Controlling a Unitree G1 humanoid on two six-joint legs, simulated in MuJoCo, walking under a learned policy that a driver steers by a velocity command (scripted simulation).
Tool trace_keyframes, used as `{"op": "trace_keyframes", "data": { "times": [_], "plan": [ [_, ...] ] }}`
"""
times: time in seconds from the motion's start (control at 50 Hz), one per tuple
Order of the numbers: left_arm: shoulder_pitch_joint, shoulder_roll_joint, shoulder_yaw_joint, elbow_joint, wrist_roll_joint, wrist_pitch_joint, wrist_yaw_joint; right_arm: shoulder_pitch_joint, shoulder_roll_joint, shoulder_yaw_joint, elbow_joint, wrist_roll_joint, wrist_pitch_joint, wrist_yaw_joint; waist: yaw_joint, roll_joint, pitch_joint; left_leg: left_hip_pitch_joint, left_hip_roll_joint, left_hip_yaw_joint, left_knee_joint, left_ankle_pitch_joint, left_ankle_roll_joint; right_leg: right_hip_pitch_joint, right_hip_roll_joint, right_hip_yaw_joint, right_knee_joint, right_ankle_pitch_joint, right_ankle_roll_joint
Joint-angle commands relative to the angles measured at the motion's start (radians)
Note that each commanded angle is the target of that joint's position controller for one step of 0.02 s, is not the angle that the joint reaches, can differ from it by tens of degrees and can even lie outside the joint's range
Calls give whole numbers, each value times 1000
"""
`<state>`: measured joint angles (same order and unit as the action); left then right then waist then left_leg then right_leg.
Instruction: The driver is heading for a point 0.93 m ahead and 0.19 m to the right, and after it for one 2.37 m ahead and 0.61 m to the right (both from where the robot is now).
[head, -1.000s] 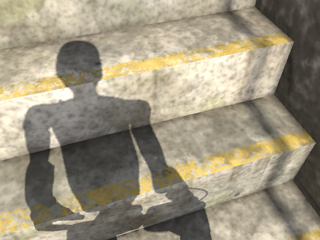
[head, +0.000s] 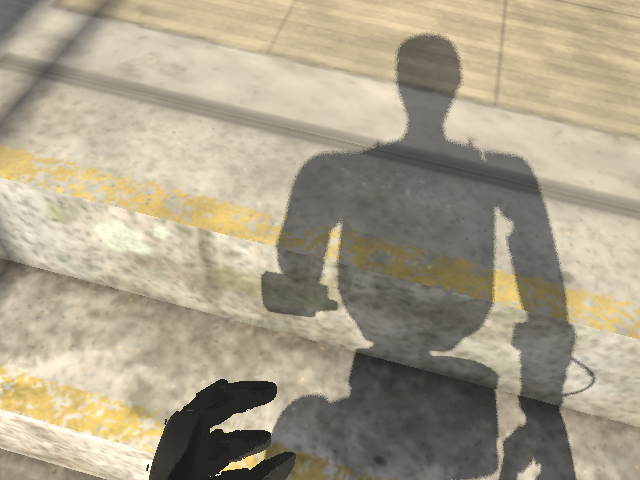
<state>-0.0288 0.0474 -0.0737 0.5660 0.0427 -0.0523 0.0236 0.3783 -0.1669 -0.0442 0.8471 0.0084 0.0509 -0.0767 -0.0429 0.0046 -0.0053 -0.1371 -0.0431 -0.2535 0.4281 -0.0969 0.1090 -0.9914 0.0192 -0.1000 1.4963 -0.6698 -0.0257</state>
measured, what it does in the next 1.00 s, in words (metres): climbs: left foot 0.04 m lower, then right foot 0.04 m higher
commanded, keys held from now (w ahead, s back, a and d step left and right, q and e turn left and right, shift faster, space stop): no key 0.26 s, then w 0.06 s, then w+e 0.68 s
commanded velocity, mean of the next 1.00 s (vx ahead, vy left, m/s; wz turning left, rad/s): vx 0.27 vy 0.00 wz -0.14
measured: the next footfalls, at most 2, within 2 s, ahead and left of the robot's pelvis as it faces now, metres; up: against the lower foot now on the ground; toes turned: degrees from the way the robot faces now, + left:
left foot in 0.40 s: +0.07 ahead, +0.22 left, +0.18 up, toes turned +6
right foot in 0.70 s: +0.18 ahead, +0.05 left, +0.22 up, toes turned +6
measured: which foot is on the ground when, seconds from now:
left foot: down 0.00-0.00, up 0.02-0.38, down 0.40-0.68, up 0.70-0.98, down 1.00-1.00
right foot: down 0.00-0.54, up 0.56-0.68, down 0.70-0.96, up 0.98-1.00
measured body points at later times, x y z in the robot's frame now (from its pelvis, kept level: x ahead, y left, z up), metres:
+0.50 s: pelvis +0.11 +0.07 +0.10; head +0.11 +0.08 +0.55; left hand +0.14 +0.32 -0.03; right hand +0.29 -0.10 +0.00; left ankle +0.05 +0.21 -0.53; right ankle +0.10 -0.13 -0.56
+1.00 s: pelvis +0.27 +0.25 +0.17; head +0.26 +0.26 +0.62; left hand +0.37 +0.49 +0.04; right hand +0.49 +0.04 +0.15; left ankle +0.28 +0.39 -0.53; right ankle +0.15 +0.08 -0.49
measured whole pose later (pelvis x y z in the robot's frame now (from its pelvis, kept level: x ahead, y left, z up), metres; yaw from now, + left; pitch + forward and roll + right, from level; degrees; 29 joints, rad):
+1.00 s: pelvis +0.27 +0.25 +0.17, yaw -13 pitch +3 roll +0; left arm 0.44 0.22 0.04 0.74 0.00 -0.04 0.04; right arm 0.02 -0.10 0.08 0.52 -0.01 -0.09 0.00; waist 0.01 -0.01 -0.11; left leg -0.43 0.09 0.04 0.82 -0.05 0.02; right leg -0.42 0.04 0.24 1.08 -0.29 -0.05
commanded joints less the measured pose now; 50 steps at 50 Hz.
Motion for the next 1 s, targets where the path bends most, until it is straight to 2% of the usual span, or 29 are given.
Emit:
{"op": "trace_keyframes", "data": {
  "times": [0.02,0.04,0.08,0.14,0.28,0.4,0.46,0.5,0.52,0.54,0.56,0.58,0.6,0.62,0.64,0.66,0.68,0.7,0.72,0.74,0.76,0.84,0.88,0.9,0.92,0.94,0.96,0.98,1.0],
  "plan": [
    [382,301,133,1,66,18,18,-250,-170,-34,-185,13,-74,52,246,-416,-560,-379,-57,-20,734,521,-27,1074,-268,770,-794,926,-314],
    [287,219,127,11,68,43,54,-284,-124,-26,-195,9,-80,80,184,-382,-489,-461,-180,-106,1203,-155,-113,867,-337,1015,-926,790,-371],
    [149,87,95,50,-33,60,85,-236,-31,18,-240,-16,-51,91,54,-135,-80,-619,-110,-101,1434,-237,-133,464,-286,726,-766,389,-297],
    [93,90,93,110,-20,52,57,-63,-25,34,-178,-5,-34,82,-48,69,87,-587,-67,60,1440,-66,-88,213,-197,387,-734,114,-180],
    [164,190,101,122,-16,30,41,-147,-56,43,-237,39,-41,57,-22,-131,-16,-696,22,109,1303,198,-154,388,-235,255,-800,232,-186],
    [354,314,168,117,-49,40,83,-391,-6,78,-347,22,-40,90,120,-205,-72,-739,170,131,843,-114,-164,599,-329,572,-854,-97,-181],
    [438,315,185,110,-61,55,89,-383,-13,88,-374,2,-84,98,168,-150,-66,-780,185,57,728,-279,-140,696,-312,672,-825,-68,-177],
    [442,277,178,126,-88,78,73,-268,-38,79,-323,-16,-115,116,135,-81,-89,-538,150,132,319,-276,-115,664,-179,536,-697,156,-110],
    [383,222,165,129,-100,98,50,-80,-83,55,-253,-26,-130,117,40,18,-124,-171,162,152,9,-19,-74,493,-57,347,-468,342,-34],
    [360,123,143,95,-84,91,12,52,-177,19,-158,-34,-141,118,26,254,-138,126,222,131,-92,451,-19,279,80,167,-150,327,49],
    [311,94,134,68,-68,59,-2,-6,-138,18,-150,-36,-130,103,51,321,-41,189,230,165,-159,729,-5,92,116,173,136,78,26],
    [415,133,153,76,-55,29,-33,-175,-150,19,-190,-57,-123,114,187,339,-50,373,253,208,34,1195,-29,-95,162,185,323,-55,43],
    [481,214,163,80,-53,20,-36,-377,-153,17,-271,-75,-118,114,272,274,-138,380,222,288,85,1536,-73,1,170,121,238,-129,57],
    [580,273,159,70,-6,34,-26,-556,-247,-8,-327,-77,-111,120,382,285,-241,400,260,255,257,1729,-57,148,88,13,-36,-159,80],
    [811,281,149,143,15,48,-16,-671,-257,-10,-393,-77,-105,103,479,211,-314,187,247,332,387,1609,-70,490,15,-20,-393,-153,55],
    [963,228,147,226,-1,50,-7,-754,-222,-2,-446,-59,-103,78,559,130,-221,-138,157,401,659,1348,-110,835,65,-74,-863,14,-22],
    [1002,137,133,344,-12,45,-20,-739,-66,48,-448,-30,-116,57,491,-107,-121,-554,53,421,1127,363,-80,1075,86,-56,-1047,329,-138],
    [946,94,104,377,35,37,-28,-738,114,96,-467,-9,-138,70,343,-305,10,-902,-44,391,1747,-414,-70,1050,-23,252,-879,532,-208],
    [820,138,79,285,49,3,-26,-657,149,123,-551,-1,-167,98,198,-306,55,-936,-73,188,1781,-249,-43,821,-46,793,-1080,356,-289],
    [717,206,107,200,5,-11,-23,-476,77,114,-535,-19,-193,133,128,-123,40,-927,-54,89,1669,-131,-47,808,-143,1011,-1136,192,-358],
    [592,234,110,163,-19,-37,-19,-457,65,119,-553,-22,-214,157,69,-117,122,-960,-12,64,1612,-63,-61,697,-192,1065,-1202,157,-353],
    [309,245,116,97,-70,-54,18,-412,-4,99,-462,-18,-150,95,-30,-10,81,-873,92,139,1499,-264,-108,484,-183,699,-1112,310,-301],
    [282,284,126,86,-62,-15,31,-421,17,120,-436,-59,-130,80,-33,72,-5,-494,126,325,1041,-135,-103,292,-111,443,-1138,440,-201],
    [293,266,125,98,-47,3,27,-453,-6,104,-430,-62,-125,78,-27,-24,-54,-239,88,394,955,-25,-99,190,-83,369,-1129,697,-177],
    [384,331,145,118,-40,13,33,-431,-14,89,-430,-23,-109,56,-26,-137,-103,-175,20,470,875,-294,-109,261,-83,379,-1097,893,-179],
    [427,340,153,115,-51,29,40,-326,-84,55,-426,-12,-116,44,-88,-81,-145,-130,27,370,647,-436,-108,431,-1,344,-824,1187,-121],
    [217,360,161,47,-61,16,33,17,-181,1,-331,-1,-132,48,-274,-108,-224,125,104,249,196,-86,-63,462,35,335,-478,1353,-50],
    [104,215,119,-26,-31,-24,5,199,-219,-30,-141,11,-114,68,-236,26,-220,222,195,223,-115,379,-65,413,82,207,-102,752,-6],
    [74,-8,51,-31,-19,-62,-20,176,-68,20,-5,-11,-103,76,-144,154,-10,152,231,239,-162,675,-83,141,172,254,352,232,-39]
  ]
}}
